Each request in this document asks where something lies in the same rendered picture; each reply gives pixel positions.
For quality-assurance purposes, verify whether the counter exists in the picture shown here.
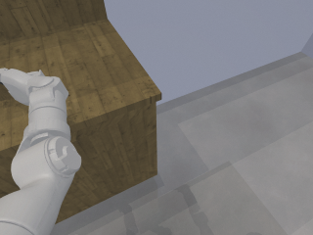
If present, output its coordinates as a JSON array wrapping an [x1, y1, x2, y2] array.
[[0, 0, 162, 224]]

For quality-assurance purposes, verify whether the robot left forearm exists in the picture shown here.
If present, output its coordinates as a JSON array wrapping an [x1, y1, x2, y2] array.
[[11, 75, 71, 184]]

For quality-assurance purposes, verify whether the left robot upper arm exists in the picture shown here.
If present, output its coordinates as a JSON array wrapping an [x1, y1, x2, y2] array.
[[0, 136, 82, 235]]

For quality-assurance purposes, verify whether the robot left hand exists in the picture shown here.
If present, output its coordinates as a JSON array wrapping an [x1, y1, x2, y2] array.
[[0, 68, 45, 106]]

